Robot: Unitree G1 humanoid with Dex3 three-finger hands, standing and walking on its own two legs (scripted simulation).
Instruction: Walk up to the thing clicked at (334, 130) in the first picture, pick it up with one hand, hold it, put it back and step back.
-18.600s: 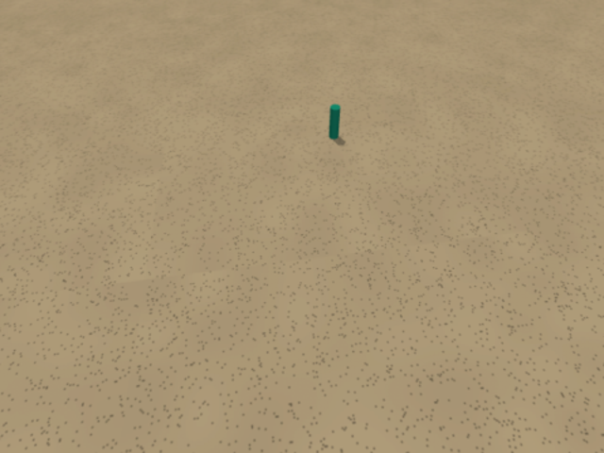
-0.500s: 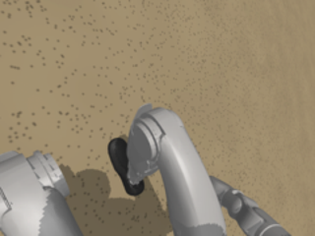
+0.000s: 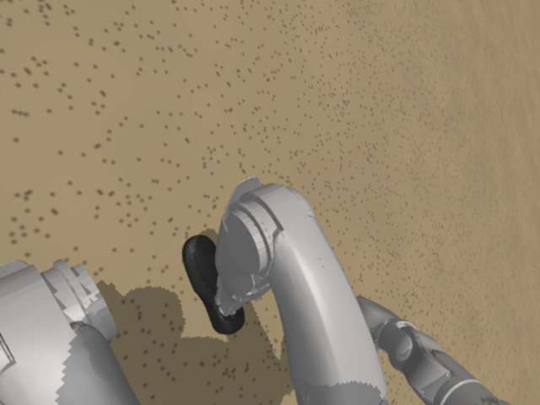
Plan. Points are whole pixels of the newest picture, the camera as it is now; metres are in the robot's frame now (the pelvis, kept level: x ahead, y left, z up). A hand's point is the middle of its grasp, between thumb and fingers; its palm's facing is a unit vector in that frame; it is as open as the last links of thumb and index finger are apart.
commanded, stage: close in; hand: left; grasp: from the side
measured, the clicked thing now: out of the picture +0.51 +0.30 -0.22
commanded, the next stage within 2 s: none
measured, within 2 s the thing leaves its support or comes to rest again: neither
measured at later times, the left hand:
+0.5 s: hand out of the picture +0.50 +0.30 -0.19, palm faces +0.41 -0.91 -0.03, open 17.4 cm
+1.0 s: hand out of the picture +0.50 +0.30 -0.18, palm faces +0.41 -0.91 -0.04, open 17.1 cm
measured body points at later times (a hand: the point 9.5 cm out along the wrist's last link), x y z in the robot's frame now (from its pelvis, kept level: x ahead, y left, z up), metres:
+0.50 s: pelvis +0.00 +0.00 +0.00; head +0.27 +0.18 +0.30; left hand +0.47 +0.34 -0.18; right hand +0.13 -0.26 -0.03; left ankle +0.07 +0.11 -0.27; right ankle +0.16 -0.14 -0.27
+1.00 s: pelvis +0.00 +0.00 +0.00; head +0.27 +0.18 +0.31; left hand +0.48 +0.35 -0.18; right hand +0.13 -0.26 -0.03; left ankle +0.07 +0.11 -0.27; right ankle +0.16 -0.14 -0.27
